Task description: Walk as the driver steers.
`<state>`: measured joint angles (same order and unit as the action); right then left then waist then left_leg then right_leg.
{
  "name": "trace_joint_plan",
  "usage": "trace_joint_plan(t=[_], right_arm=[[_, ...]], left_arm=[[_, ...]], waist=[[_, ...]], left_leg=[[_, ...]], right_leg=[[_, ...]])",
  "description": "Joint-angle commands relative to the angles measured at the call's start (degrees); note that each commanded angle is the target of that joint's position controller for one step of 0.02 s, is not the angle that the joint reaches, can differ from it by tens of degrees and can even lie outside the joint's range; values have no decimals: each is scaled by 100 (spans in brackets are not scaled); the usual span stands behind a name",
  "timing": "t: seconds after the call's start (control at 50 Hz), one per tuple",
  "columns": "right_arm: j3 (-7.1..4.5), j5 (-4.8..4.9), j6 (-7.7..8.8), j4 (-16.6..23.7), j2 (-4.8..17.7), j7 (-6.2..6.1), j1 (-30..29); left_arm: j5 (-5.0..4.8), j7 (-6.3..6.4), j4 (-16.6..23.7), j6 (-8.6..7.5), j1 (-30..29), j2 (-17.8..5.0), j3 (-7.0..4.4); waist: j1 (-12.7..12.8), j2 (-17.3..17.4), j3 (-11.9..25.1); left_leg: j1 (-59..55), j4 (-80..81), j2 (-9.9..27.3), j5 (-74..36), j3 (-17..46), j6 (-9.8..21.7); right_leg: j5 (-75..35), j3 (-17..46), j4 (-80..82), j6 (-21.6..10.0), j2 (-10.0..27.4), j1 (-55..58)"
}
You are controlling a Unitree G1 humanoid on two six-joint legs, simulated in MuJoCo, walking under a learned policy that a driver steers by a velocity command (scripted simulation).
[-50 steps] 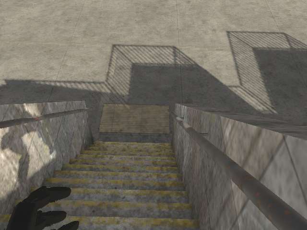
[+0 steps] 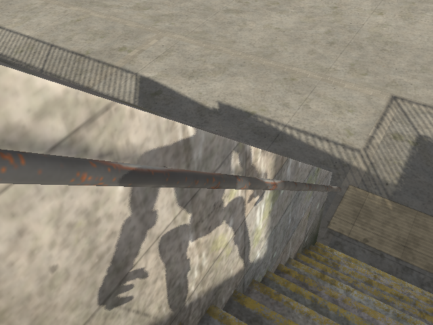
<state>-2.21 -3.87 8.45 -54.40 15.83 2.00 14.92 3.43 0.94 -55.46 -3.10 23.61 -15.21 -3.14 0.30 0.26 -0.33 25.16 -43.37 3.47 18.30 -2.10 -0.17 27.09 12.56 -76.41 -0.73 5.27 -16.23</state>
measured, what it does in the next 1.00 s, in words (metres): goes down, turning right: right foot 0.22 m lower, then left foot 0.22 m lower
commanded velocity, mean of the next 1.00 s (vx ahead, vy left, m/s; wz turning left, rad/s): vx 0.90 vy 0.00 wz -0.93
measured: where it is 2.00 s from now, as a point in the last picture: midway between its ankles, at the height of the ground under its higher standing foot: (374, 319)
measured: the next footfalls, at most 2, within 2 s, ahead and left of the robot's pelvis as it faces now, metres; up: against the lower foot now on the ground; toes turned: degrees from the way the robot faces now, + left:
right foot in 0.20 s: +0.16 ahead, -0.16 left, -0.22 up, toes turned -10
left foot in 0.48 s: +0.58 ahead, -0.03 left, -0.44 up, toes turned -30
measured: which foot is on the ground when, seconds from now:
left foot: down 0.00-0.20, up 0.22-0.46, down 0.48-0.72, up 0.74-0.96, down 0.98-1.00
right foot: up 0.00-0.18, down 0.20-0.44, up 0.46-0.72, down 0.74-0.98, up 1.00-1.00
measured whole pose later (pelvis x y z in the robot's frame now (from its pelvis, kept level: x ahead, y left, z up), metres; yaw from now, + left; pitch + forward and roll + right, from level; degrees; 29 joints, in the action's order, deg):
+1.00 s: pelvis +0.82 -0.27 -0.85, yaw -55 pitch +1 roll +0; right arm 1.0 -1.1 7.1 -46.2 10.0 -3.3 9.3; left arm -1.4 0.5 -52.8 -0.8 22.8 -8.6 -1.1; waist -2.1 0.1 1.0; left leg 24.9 -54.9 -0.7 -0.6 8.1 0.9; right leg 41.2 -2.4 -111.0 -14.3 -15.0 -33.2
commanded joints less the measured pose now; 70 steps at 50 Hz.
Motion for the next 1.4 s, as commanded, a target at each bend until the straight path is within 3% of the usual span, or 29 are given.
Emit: trace_joint_plan(t=[0.02, 0.1, 0.12, 0.2, 0.24, 0.3, 0.34, 0.4, 0.46, 0.5, 0.54, 0.56, 0.6, 0.62, 0.66, 0.72, 0.74, 0.76, 0.82, 0.9, 0.98, 1.02, 1.08, 1.14, 1.22, 1.28, 1.3, 1.36, 1.4], right_arm=[[-579, 390, -88, -209, 2228, -45, 1113], [-104, -91, 350, -82, -65, -312, 625], [-67, -48, 302, 39, 3, -441, 511], [-498, 199, -193, -289, 1152, -612, 530], [-342, -36, -277, 929, 510, -443, -1114], [-114, 113, 44, 964, -4, -388, -2028], [-199, 179, 44, 272, -125, -287, 1130], [-245, 690, -78, -315, 177, -371, 2046], [-441, 170, -477, -1096, 1058, -250, 4722], [-230, 458, -373, -753, 942, -7, 2858], [-198, 348, 55, -157, 379, -457, 1108], [-21, 268, 267, 77, -171, -590, -65], [-152, 376, 284, -19, 722, -881, -620], [-234, 509, 506, -143, 349, -963, 293], [-49, 448, 561, -232, -129, -733, 436], [-292, 315, 137, 13, 404, -804, -27], [-375, 294, 19, 296, 794, -743, -1597], [-105, 115, -16, 787, 171, -724, -963], [-78, -134, -238, 931, 346, -569, -762], [51, 434, -36, 728, 150, -525, 364], [-54, 311, -341, -41, 597, -649, 2971], [-128, 335, -337, 280, 813, -385, 1892], [-30, 265, -68, -19, 381, -411, 2504], [45, 416, -13, 614, 196, -471, -413], [-72, 419, 70, 338, 523, -409, -21], [-275, 103, -484, 592, 972, -345, -906], [-158, 114, -471, 853, 558, -427, 638], [-68, -227, -597, 645, 414, -298, 654], [-82, 25, -780, 780, 594, -438, 781]], left_arm=[[224, 73, 698, 230, 723, 177, 91], [-195, 83, 696, 4, -1034, -618, -259], [-79, 37, 1007, 87, -1334, -319, -183], [-114, -166, 403, 299, 732, -327, -227], [-212, -39, -59, 284, 2589, -1586, -418], [67, 134, 155, 224, 1779, -652, 22], [-181, 220, 765, -17, -1256, -1056, -133], [-392, 404, 505, -275, -1922, -769, -197], [-229, 350, 878, 8, -3547, -570, -241], [-8, 279, 868, 352, -36, 246, -96], [886, 166, 1334, 350, -2075, -124, 96], [551, 70, 1127, 122, -1342, 6, 169], [381, -73, 152, 313, 921, 336, 163], [261, 12, 465, 280, -459, -18, 97], [-225, -28, 733, -45, -961, -178, 118], [-63, -166, 380, 120, -226, -462, 27], [-154, -175, -137, 178, 1649, -656, -123], [-462, -212, -139, 163, 1469, -1085, -83], [-461, 13, 441, 86, -136, -263, 197], [-447, 62, 904, -128, -1543, -37, 164], [-556, -100, 1506, 7, -2937, -270, -9], [-159, 89, 1827, 124, -1257, 141, 64], [350, 228, 1937, 13, -2365, 397, 248], [-261, -52, 1512, -47, -1025, 393, 271], [-588, -288, 848, 111, -394, -24, 65], [-491, -37, 29, 321, 1948, -829, -352], [-340, -108, 128, 273, 996, -1001, -201], [-509, -56, 103, 208, 330, -545, -92], [-51, 100, 459, 118, -701, -595, -122]], waist=[[171, 2814, 119], [-432, 165, -342], [-311, -737, -628], [845, 954, 79], [1804, -2918, -340], [1340, -271, -679], [-1065, -944, 856], [-1610, -202, 751], [-3425, 793, -90], [-245, 1621, -730], [-518, 1118, -2257], [467, 320, -2222], [1530, 1406, -355], [490, 1292, -369], [579, 536, -279], [754, 57, -518], [2249, -115, 130], [1455, -1919, -107], [-47, 647, -449], [-1132, 297, 505], [-2429, -28, 518], [-837, 2409, -59], [-763, 360, -1200], [999, 398, -1246], [737, 1041, -298], [2487, -1343, -652], [649, -1730, -614], [19, 329, 53], [-447, -393, 393]], left_leg=[[-566, 228, 2709, 1735, 3977, 1729], [753, -3179, 1702, 2884, 1359, 511], [2321, -2827, 1676, 3140, 960, 401], [2058, -6148, 1258, -3510, -613, 323], [6344, -8943, 356, 2542, -625, 198], [5259, -3975, -122, 758, -86, 173], [-525, -2109, -286, -3196, 182, 53], [-2690, 1267, -66, -6917, 483, -327], [-4344, 821, 518, -4934, 941, 218], [-2825, 260, 803, -4697, 1618, -1257], [307, 1111, 527, 2747, 2539, -565], [2770, 216, -149, 3102, 733, -456], [2291, -755, 1109, -1148, 1190, 51], [1799, -1747, 814, 374, 1198, -460], [2019, -2419, 443, 1729, 290, -388], [1882, -4868, 1045, -1523, 698, 230], [4347, -8202, 231, 231, -78, 79], [5393, -8322, -272, 1729, -211, 213], [3561, -4474, -304, 1022, 277, -136], [-1538, -1606, -721, -4245, 291, 11], [-3529, -190, 284, -3510, 1649, 496], [-4789, -579, 1482, -6898, 3339, 263], [-3110, -423, 1266, -3772, 2765, 83], [2381, -582, 871, 846, 1095, -43], [1610, -2317, 831, 30, -509, -68], [3297, -8199, -426, 950, -984, -66], [4374, -7214, -345, 1516, 62, 86], [2090, -3931, 30, 170, 860, -64], [207, -3186, -194, -1570, 705, -247]], right_leg=[[496, -826, -6, -18, -5, -2661], [-3194, -633, 610, -278, -319, -2931], [-3903, -1337, 1248, -142, -528, -1443], [-3561, -1684, 4345, -555, -723, 2136], [-7761, 69, 2309, -467, -147, 3588], [-4297, 408, 2833, -698, -111, 1175], [-4738, 1003, 2676, -1389, 165, -1974], [-1268, -411, 313, -798, -679, -1680], [1957, -126, -5128, -561, -1603, -3478], [810, 5, -3799, -1103, -1305, -4193], [-421, -979, -1329, -594, -872, -4585], [-2822, -1509, 1261, -190, -1135, -1909], [-3206, -2919, -1296, -235, -1525, -382], [-3996, -1631, -211, -304, -705, -1502], [-5442, -1579, 1540, -305, -778, -663], [-3538, -678, 3541, -1089, -74, 422], [-3837, -525, 2496, -1860, -196, 3054], [-4665, -440, 2651, -1291, -373, 3124], [-3839, 1333, 3187, -1751, -413, -175], [-827, 886, 799, -1554, -848, -4119], [-1979, 260, -3861, -1047, -1450, -4234], [1255, -940, -4404, -975, -1204, -6384], [-521, -327, -2324, -789, -736, -7638], [-6045, -1052, 629, -676, -635, -2121], [-6831, -1679, 2582, -643, -484, 918], [-4361, -1371, 3885, -1423, -809, 3584], [-5820, -136, 2873, -966, -252, 3627], [-3329, 1688, 3205, -1974, 372, 276], [-2035, 2292, 2985, -2143, 522, -2084]])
